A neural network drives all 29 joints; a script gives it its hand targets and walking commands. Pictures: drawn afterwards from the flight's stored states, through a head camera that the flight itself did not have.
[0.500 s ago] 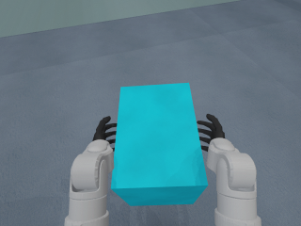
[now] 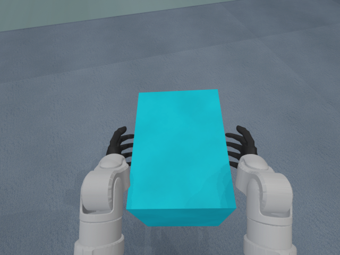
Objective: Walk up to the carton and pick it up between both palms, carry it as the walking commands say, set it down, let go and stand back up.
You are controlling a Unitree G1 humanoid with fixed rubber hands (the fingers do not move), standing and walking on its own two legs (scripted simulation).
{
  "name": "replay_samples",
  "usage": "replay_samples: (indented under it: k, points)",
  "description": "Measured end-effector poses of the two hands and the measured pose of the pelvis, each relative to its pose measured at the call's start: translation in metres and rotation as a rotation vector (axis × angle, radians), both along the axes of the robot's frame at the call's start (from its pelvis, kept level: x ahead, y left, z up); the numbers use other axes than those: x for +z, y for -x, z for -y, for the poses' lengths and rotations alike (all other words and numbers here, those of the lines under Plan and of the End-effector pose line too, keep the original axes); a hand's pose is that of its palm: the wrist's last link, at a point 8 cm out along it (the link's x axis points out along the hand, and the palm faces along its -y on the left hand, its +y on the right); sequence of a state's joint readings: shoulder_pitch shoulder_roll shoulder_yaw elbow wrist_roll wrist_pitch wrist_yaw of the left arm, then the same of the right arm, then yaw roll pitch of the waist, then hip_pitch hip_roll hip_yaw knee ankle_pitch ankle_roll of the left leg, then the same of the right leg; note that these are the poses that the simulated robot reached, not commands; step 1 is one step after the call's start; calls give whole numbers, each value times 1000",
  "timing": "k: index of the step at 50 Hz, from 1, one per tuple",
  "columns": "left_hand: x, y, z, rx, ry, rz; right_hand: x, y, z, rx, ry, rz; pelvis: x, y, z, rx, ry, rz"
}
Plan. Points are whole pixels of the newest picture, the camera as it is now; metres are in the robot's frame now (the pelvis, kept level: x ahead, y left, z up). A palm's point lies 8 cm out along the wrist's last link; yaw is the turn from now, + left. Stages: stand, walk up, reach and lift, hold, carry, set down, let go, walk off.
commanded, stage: carry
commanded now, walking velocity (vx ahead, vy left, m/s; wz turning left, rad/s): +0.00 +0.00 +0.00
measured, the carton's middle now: (180, 162) +0.34 -0.01 -0.01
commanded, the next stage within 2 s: none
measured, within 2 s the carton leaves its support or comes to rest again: neither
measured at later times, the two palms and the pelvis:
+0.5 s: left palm (146, 117) +0.40 +0.07 +0.10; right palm (260, 123) +0.39 -0.20 +0.09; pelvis +0.10 -0.05 +0.00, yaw +0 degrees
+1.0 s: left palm (199, 91) +0.51 -0.07 +0.08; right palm (304, 102) +0.46 -0.34 +0.09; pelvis +0.20 -0.15 -0.02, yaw -9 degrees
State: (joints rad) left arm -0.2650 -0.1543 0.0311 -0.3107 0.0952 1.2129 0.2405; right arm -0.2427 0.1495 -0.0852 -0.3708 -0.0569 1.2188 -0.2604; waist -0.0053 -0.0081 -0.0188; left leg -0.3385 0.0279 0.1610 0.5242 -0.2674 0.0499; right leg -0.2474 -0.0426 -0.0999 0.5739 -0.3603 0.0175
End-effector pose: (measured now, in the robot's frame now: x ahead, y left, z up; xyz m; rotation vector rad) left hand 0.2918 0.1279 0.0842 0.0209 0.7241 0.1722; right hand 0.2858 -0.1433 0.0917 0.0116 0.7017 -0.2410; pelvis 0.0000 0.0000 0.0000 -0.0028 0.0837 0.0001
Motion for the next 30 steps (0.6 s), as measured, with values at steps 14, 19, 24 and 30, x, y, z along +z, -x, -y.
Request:
replay_samples:
  k: [14,19,24,30]
  points:
    - [18,-64,23,-3,-39,-16,8,-63,23,-4,-42,-11,18,-60,19,2,-24,-46]
    - [25,-85,39,-13,-60,19,9,-81,39,-15,-64,25,15,-79,31,-9,-32,-26]
    - [17,-103,56,-5,-60,49,0,-101,56,-11,-66,56,-2,-98,48,0,-66,-37]
    - [-8,-131,64,-20,-39,4,-20,-125,64,-26,-45,11,-11,-122,54,-14,-33,-39]
